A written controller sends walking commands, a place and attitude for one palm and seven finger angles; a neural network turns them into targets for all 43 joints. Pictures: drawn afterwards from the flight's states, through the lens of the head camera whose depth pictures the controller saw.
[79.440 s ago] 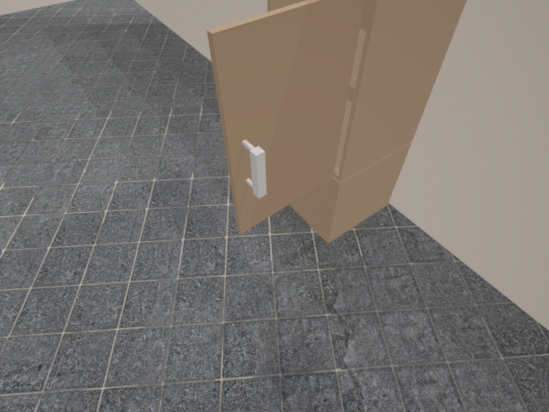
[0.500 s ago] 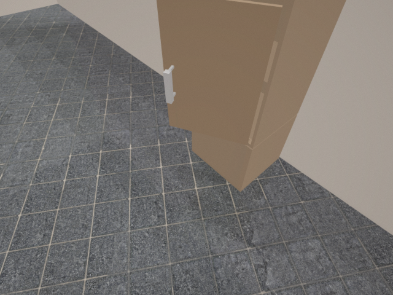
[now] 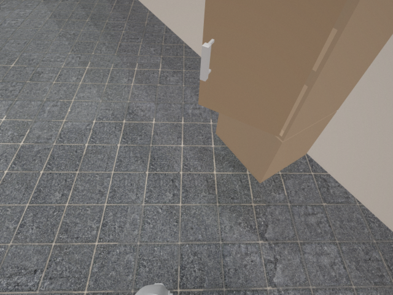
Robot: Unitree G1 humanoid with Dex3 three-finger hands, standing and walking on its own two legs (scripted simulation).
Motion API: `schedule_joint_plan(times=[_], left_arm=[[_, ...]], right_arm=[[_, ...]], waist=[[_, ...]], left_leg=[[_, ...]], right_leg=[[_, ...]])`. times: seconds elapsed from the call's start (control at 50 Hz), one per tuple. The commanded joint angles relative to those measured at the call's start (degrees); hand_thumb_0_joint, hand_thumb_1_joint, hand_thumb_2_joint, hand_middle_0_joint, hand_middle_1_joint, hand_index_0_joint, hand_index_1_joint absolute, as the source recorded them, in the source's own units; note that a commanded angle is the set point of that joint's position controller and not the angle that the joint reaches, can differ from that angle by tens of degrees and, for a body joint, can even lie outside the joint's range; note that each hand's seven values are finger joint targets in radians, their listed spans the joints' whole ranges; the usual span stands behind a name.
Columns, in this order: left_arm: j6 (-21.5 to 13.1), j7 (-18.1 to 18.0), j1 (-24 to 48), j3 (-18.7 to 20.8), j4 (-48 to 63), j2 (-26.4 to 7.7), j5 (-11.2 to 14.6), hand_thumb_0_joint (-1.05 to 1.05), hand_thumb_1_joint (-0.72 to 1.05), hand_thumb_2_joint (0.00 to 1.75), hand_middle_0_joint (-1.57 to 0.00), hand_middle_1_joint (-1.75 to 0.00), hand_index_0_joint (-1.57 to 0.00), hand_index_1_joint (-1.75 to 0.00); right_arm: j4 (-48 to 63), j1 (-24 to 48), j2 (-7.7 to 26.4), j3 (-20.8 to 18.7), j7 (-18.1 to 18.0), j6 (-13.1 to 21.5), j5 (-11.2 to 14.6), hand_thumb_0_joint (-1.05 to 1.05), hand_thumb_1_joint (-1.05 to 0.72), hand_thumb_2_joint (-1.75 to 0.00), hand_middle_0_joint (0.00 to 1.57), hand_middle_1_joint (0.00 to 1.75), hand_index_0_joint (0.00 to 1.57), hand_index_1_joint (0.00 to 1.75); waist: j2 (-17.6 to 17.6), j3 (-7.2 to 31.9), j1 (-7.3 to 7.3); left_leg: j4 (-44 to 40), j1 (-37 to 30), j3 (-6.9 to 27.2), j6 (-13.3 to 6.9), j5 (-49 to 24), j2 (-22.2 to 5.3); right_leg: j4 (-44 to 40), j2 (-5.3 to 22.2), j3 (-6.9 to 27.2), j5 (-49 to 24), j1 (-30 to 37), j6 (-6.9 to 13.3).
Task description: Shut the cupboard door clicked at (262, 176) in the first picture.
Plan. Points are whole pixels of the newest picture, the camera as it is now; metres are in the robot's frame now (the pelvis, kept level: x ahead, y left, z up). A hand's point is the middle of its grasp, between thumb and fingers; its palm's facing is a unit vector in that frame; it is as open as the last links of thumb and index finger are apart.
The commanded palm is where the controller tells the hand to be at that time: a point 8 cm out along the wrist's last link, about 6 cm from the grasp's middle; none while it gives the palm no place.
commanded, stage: walk to a spot facing it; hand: left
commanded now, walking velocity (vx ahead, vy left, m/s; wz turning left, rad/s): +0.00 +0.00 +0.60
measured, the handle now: (207, 60) +0.90 -0.02 -0.05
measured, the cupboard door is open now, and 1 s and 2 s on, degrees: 29 29 29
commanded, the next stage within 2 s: turn to face it in 1.48 s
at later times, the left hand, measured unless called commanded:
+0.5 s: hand out of the picture +0.01 +0.17 -0.13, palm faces +0.30 -0.91 -0.30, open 7.4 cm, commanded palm none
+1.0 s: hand out of the picture -0.06 +0.17 -0.13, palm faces +0.62 -0.72 -0.32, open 7.4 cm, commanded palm none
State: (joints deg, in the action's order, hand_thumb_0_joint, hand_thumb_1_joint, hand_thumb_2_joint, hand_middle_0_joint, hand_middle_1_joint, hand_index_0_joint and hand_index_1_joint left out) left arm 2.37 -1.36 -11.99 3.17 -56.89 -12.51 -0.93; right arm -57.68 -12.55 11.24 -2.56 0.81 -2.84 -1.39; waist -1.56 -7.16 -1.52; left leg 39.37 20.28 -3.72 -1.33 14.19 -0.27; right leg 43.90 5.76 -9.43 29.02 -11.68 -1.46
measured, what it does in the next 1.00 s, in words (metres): steps on the spot, turning left: right foot, then left foot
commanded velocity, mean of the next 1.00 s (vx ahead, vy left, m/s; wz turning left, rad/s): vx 0.11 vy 0.00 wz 0.60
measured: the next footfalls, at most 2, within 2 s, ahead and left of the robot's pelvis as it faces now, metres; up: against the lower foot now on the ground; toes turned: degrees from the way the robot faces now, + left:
right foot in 0.34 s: +0.05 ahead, -0.16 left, +0.00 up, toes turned +12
left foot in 0.66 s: -0.04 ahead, +0.10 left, +0.00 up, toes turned +31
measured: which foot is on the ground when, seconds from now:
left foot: down 0.00-0.34, up 0.36-0.64, down 0.66-0.94, up 0.96-1.00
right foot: up 0.00-0.32, down 0.34-0.66, up 0.68-0.92, down 0.94-1.00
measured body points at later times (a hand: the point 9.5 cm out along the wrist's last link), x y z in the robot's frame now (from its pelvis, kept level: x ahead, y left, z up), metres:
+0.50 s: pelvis -0.01 -0.05 +0.02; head +0.04 -0.05 +0.47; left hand +0.00 +0.22 -0.11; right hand +0.13 -0.29 -0.13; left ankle -0.04 +0.07 -0.64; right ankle +0.01 -0.16 -0.72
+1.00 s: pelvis +0.02 -0.05 +0.01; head +0.06 -0.06 +0.46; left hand -0.09 +0.20 -0.11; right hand +0.22 -0.22 -0.15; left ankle -0.08 +0.06 -0.67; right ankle +0.10 -0.12 -0.72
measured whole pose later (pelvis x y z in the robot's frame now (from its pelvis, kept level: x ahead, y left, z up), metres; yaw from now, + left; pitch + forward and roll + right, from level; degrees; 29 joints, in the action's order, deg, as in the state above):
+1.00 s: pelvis +0.02 -0.05 +0.01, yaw +39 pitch -1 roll +1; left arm -0.7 0.7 -14.8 4.1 -49.4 -13.7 -1.7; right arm -54.3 -13.4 13.5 -3.7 1.1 -3.5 -1.7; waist 2.0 -3.3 0.1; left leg 54.4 23.7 4.4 0.0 28.2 1.9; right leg 37.4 3.9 -6.6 19.1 -18.0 0.8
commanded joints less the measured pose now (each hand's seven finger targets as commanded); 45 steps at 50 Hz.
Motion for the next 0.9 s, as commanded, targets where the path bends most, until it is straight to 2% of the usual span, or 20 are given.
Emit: schedule_joint_plan(times=[0.0, 0.06, 0.18, 0.24, 0.28, 0.3, 0.32, 0.34, 0.38, 0.42, 0.5, 0.58, 0.6, 0.62, 0.64, 0.66, 0.68, 0.74, 0.84, 0.88], left_arm=[[0.0, -0.7, 3.0, 2.3, 7.4, -6.6, -0.3, 0.0, 0.9, 0.9, -0.2, -0.3, -0.2, -0.3], [-0.9, 0.1, 1.8, 2.3, 7.0, -5.7, -0.4, 0.0, 0.9, 0.9, -0.2, -0.3, -0.2, -0.3], [-0.9, 0.0, 1.3, 2.0, 8.6, -4.3, -0.2, 0.0, 0.9, 0.9, -0.2, -0.3, -0.2, -0.3], [-0.9, -0.2, -2.3, 2.1, 8.6, -5.0, -0.1, 0.0, 0.9, 0.9, -0.2, -0.3, -0.2, -0.3], [-1.3, -0.4, -7.5, 2.8, 7.5, -6.7, -0.2, 0.0, 0.9, 0.9, -0.2, -0.3, -0.2, -0.3], [-1.7, -0.8, -8.3, 3.8, 8.1, -11.0, -1.1, 0.0, 0.9, 0.9, -0.2, -0.3, -0.2, -0.3], [-1.7, -1.0, -4.9, 4.1, 9.6, -14.8, -1.6, 0.0, 0.9, 0.9, -0.2, -0.3, -0.2, -0.3], [-1.6, -1.2, 0.0, 3.5, 11.3, -14.2, -0.8, 0.0, 0.9, 0.9, -0.2, -0.3, -0.2, -0.3], [-2.3, -1.2, 4.8, 2.7, 11.7, -9.4, -0.8, 0.0, 0.9, 0.9, -0.2, -0.3, -0.2, -0.3], [-2.8, -1.1, 4.8, 2.4, 11.6, -8.4, -0.9, 0.0, 0.9, 0.9, -0.2, -0.3, -0.2, -0.3], [-2.6, -0.9, -2.3, 3.3, 9.5, -11.4, -1.1, 0.0, 0.9, 0.9, -0.2, -0.3, -0.2, -0.3], [-2.3, -0.6, -4.1, 4.0, 8.7, -12.8, -0.9, 0.0, 0.9, 0.9, -0.2, -0.3, -0.2, -0.3], [-2.2, -0.5, -4.0, 4.0, 8.7, -12.4, -0.5, 0.0, 0.9, 0.9, -0.2, -0.3, -0.2, -0.3], [-1.8, -0.2, -4.4, 3.7, 9.7, -10.6, 0.0, 0.0, 0.9, 0.9, -0.2, -0.3, -0.2, -0.3], [-1.8, 0.3, -2.9, 2.3, 12.0, -6.5, 0.1, 0.0, 0.9, 0.9, -0.2, -0.3, -0.2, -0.3], [-1.4, 0.2, 1.6, 1.8, 14.1, -6.7, -0.6, 0.0, 0.9, 0.9, -0.2, -0.3, -0.2, -0.3], [-1.2, 0.1, 5.0, 2.0, 13.9, -6.0, -0.6, 0.0, 0.9, 0.9, -0.2, -0.3, -0.2, -0.3], [-1.6, 1.5, 4.3, 2.4, 12.4, -6.6, -0.4, 0.0, 0.9, 0.9, -0.2, -0.3, -0.2, -0.3], [-2.4, 2.7, -0.1, 2.2, 10.7, -6.0, -0.5, 0.0, 0.9, 0.9, -0.2, -0.3, -0.2, -0.3], [-2.8, 2.8, -9.3, 2.9, 8.0, -6.7, -0.8, 0.0, 0.9, 0.9, -0.2, -0.3, -0.2, -0.3]], right_arm=[[3.5, -6.9, 14.5, -3.5, -1.8, 1.1, -0.7, 0.0, -0.9, -0.9, 0.2, 0.3, 0.2, 0.3], [5.2, -2.7, 11.6, -2.7, -2.2, 1.9, -0.6, 0.0, -0.9, -0.9, 0.2, 0.3, 0.2, 0.3], [5.7, -2.7, 12.3, -3.6, -2.0, 1.3, -0.7, 0.0, -0.9, -0.9, 0.2, 0.3, 0.2, 0.3], [7.0, -0.1, 12.5, -4.1, -1.6, 0.7, -0.6, 0.0, -0.9, -0.9, 0.2, 0.3, 0.2, 0.3], [8.6, 3.0, 10.9, -4.3, -1.4, 0.1, 0.0, 0.0, -0.9, -0.9, 0.2, 0.3, 0.2, 0.3], [9.4, 2.6, 7.9, -4.1, -1.0, -0.1, 0.5, 0.0, -0.9, -0.9, 0.2, 0.3, 0.2, 0.3], [10.3, 2.5, 5.8, -4.1, -0.7, 0.0, 0.4, 0.0, -0.9, -0.9, 0.2, 0.3, 0.2, 0.3], [10.2, 1.4, 8.3, -4.6, -0.3, -0.4, -0.4, 0.0, -0.9, -0.9, 0.2, 0.3, 0.2, 0.3], [8.8, 0.4, 7.0, -4.3, 0.3, -0.7, -0.3, 0.0, -0.9, -0.9, 0.2, 0.3, 0.2, 0.3], [9.0, 0.4, 6.1, -3.7, 0.8, -0.5, 0.2, 0.0, -0.9, -0.9, 0.2, 0.3, 0.2, 0.3], [10.8, 5.7, 4.7, -2.5, 1.0, -0.3, 0.5, 0.0, -0.9, -0.9, 0.2, 0.3, 0.2, 0.3], [10.9, 4.5, 5.6, -2.2, 0.8, 0.7, 0.6, 0.0, -0.9, -0.9, 0.2, 0.3, 0.2, 0.3], [10.2, 2.1, 7.1, -2.4, 0.7, 1.0, 0.5, 0.0, -0.9, -0.9, 0.2, 0.3, 0.2, 0.3], [9.5, -1.3, 11.6, -3.4, 0.5, 1.6, 0.0, 0.0, -0.9, -0.9, 0.2, 0.3, 0.2, 0.3], [9.0, -4.5, 17.5, -4.9, 0.2, 1.5, -0.3, 0.0, -0.9, -0.9, 0.2, 0.3, 0.2, 0.3], [7.7, -8.1, 17.9, -4.9, -0.5, 1.2, -0.5, 0.0, -0.9, -0.9, 0.2, 0.3, 0.2, 0.3], [7.1, -8.7, 16.7, -4.5, -1.3, 1.6, -0.7, 0.0, -0.9, -0.9, 0.2, 0.3, 0.2, 0.3], [8.9, -1.6, 13.3, -3.1, -1.6, 2.3, -0.7, 0.0, -0.9, -0.9, 0.2, 0.3, 0.2, 0.3], [9.5, 2.0, 14.3, -3.4, -1.1, 2.2, -0.8, 0.0, -0.9, -0.9, 0.2, 0.3, 0.2, 0.3], [10.4, 6.2, 13.5, -3.4, -1.0, 1.9, -0.4, 0.0, -0.9, -0.9, 0.2, 0.3, 0.2, 0.3]], waist=[[12.6, 7.4, -2.14], [6.7, 8.3, 0.06], [8.2, 10.8, -0.32], [10.7, 10.8, 1.3], [8.4, 10.1, 4.1], [-3.3, 8.7, 4.61], [-14.2, 6.1, 4.35], [-7.2, 5.5, 1.65], [-9.6, 3.5, -1.01], [-8.8, 5.1, -1.43], [-9.6, 7.2, 2.79], [-9.6, 9.9, 2.65], [-7.7, 11.4, 1.15], [2.9, 14.3, -0.63], [19.1, 15.2, -2.41], [13.2, 14.1, -4.69], [16.1, 13.1, -4.95], [13.2, 8.2, -1.5], [10.6, 6.1, 0.69], [6.9, 5.8, 5.51]], left_leg=[[-25.4, -6.1, 31.8, -8.5, -0.1, -18.6], [-23.9, -6.9, 26.0, -8.0, -3.6, -14.6], [-21.6, -8.1, 25.1, -8.2, -8.8, -11.6], [-20.6, -2.8, 25.6, -6.8, -5.7, -9.1], [-17.4, 7.4, 23.3, -3.3, 3.6, -4.6], [-5.8, 16.0, 17.1, 0.8, 12.7, 2.0], [14.0, 18.3, 7.5, 4.0, 17.2, 7.5], [25.0, 13.7, 9.4, 3.4, 17.3, 3.6], [32.2, 14.6, 8.0, 3.6, 11.5, 0.2], [27.9, 12.0, 5.2, 4.7, 10.0, -0.5], [11.9, 7.3, 0.5, 4.8, 12.5, -0.1], [-5.3, 0.0, -2.0, 3.7, 6.5, 0.7], [-12.6, -6.8, -1.2, 3.1, -0.5, 0.4], [-16.2, -17.7, 7.7, 0.3, -17.2, -7.0], [-15.4, -26.6, 24.7, -7.4, -38.3, -20.8], [-16.7, -23.7, 26.0, -11.7, -32.0, -23.6], [-17.7, -21.3, 25.8, -10.7, -24.6, -19.9], [-20.8, -14.5, 21.5, -8.0, -4.3, -14.1], [-22.0, -4.8, 21.4, -7.0, 14.6, -10.4], [-16.9, 8.8, 19.3, -5.2, 23.9, -6.8]], right_leg=[[22.8, -1.2, 10.8, 2.8, -17.0, 0.1], [19.3, -1.1, 11.3, -5.0, -18.1, -0.9], [5.9, -4.5, 9.5, -3.8, -12.9, -1.2], [-3.8, -6.5, 8.6, -6.0, -4.9, -0.7], [-17.8, -5.3, 8.6, -11.9, 7.3, 0.0], [-28.2, 5.7, 20.9, -2.2, 10.8, 3.8], [-35.4, 20.9, 35.9, 3.2, 3.4, 11.0], [-34.1, 22.4, 32.2, 0.3, -5.7, 12.7], [-27.9, 14.6, 20.8, -15.3, -4.9, 10.7], [-23.6, 12.0, 12.0, -30.4, -1.7, 9.7], [-18.8, 13.4, 8.5, -44.7, 6.0, 9.2], [-11.8, 13.6, 5.7, -48.7, 9.1, 6.5], [-7.6, 12.6, 3.8, -45.9, 5.7, 4.2], [1.1, 8.9, 0.2, -32.1, -4.3, 0.6], [12.0, 1.3, -0.4, 5.2, -19.7, -2.9], [17.9, 0.9, 5.1, 8.6, -22.5, -2.1], [20.1, 0.8, 7.4, 5.4, -24.2, -1.9], [17.5, 0.5, 8.7, -3.0, -23.0, -1.9], [-2.2, -3.7, 4.4, -4.4, -10.0, -1.4], [-11.1, -5.4, 2.8, -9.7, 6.6, -1.4]])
